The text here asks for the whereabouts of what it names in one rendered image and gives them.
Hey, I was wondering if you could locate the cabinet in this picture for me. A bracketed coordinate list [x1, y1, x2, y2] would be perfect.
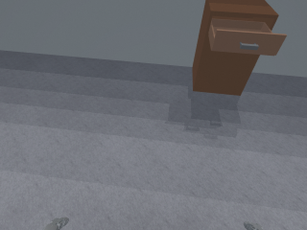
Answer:
[192, 0, 279, 96]

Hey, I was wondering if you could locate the drawer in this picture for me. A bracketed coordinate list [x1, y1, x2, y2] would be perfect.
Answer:
[208, 18, 287, 56]

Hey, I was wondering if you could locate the handle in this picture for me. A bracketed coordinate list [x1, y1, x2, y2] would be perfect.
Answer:
[240, 42, 259, 51]

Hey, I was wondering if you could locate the robot left hand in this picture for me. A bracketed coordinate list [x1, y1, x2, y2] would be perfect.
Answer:
[42, 218, 69, 230]

